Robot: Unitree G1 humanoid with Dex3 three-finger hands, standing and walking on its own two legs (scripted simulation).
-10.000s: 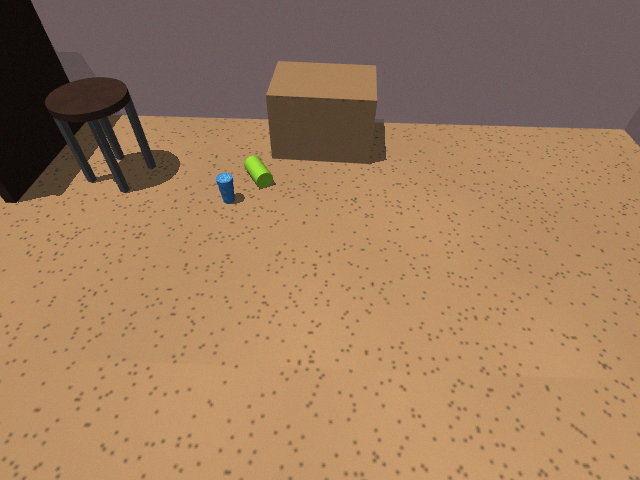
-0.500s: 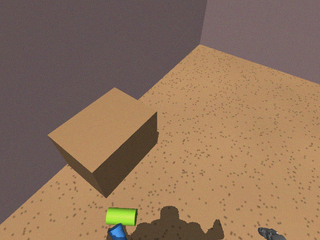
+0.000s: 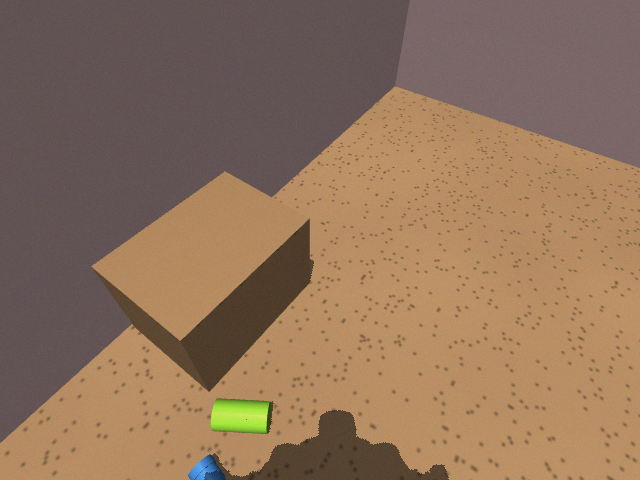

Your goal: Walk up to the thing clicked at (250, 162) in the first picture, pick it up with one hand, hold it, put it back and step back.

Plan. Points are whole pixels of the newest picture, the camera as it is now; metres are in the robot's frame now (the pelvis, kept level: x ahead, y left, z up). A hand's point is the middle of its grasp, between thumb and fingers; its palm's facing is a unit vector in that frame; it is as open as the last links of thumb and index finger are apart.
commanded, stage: walk up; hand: left
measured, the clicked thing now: (242, 415) +0.41 +0.23 -0.74
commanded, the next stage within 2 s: stand in 0.22 s
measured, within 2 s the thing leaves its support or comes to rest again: neither
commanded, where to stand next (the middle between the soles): -0.02 +0.00 m, yaw -1 degrees
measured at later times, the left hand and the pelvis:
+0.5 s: hand out of the picture +0.08 +0.25 -0.16, palm faces -0.01 -0.94 -0.33, open 7.4 cm; pelvis +0.01 +0.00 +0.00, yaw +0 degrees
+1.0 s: hand out of the picture +0.09 +0.25 -0.16, palm faces -0.03 -0.94 -0.34, open 7.4 cm; pelvis +0.02 +0.00 +0.00, yaw +0 degrees
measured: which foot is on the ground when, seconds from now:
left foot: down 0.00-1.00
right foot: down 0.00-1.00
